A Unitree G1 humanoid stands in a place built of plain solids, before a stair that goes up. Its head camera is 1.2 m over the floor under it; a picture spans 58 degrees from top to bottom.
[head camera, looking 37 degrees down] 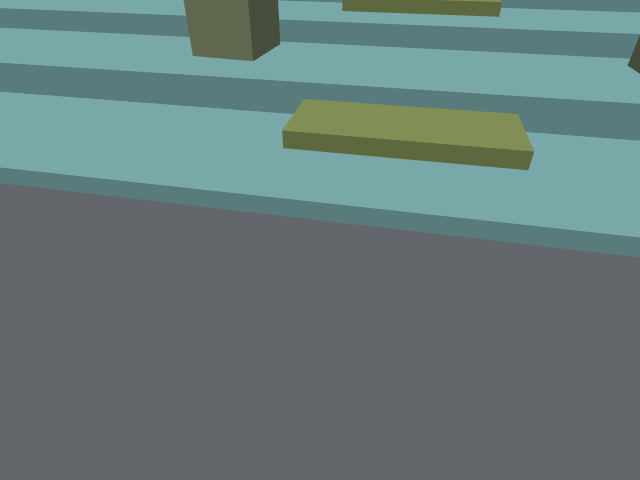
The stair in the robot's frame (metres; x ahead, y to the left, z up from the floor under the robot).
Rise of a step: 0.11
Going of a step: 0.54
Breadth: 1.36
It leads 12 degrees to the right of straight ahead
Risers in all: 3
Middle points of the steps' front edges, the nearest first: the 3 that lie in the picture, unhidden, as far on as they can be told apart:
1.68 -0.34 0.10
2.21 -0.45 0.21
2.74 -0.56 0.32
